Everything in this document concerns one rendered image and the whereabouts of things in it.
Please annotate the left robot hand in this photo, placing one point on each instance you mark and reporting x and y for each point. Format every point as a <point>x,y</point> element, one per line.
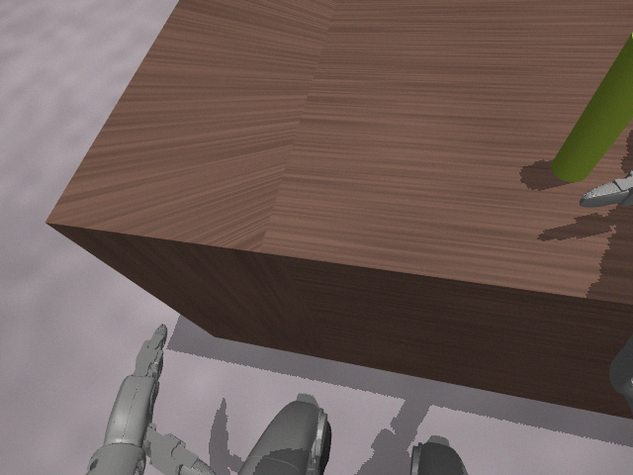
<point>131,418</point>

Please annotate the left robot arm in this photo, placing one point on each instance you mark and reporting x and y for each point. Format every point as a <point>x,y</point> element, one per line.
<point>117,459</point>

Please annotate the can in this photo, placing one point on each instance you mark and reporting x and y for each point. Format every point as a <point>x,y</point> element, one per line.
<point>607,114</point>

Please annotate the right robot hand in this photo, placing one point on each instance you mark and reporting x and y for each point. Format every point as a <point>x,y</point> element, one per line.
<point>617,191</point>

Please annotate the right robot arm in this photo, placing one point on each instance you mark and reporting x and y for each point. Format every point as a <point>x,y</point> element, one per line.
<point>621,372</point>

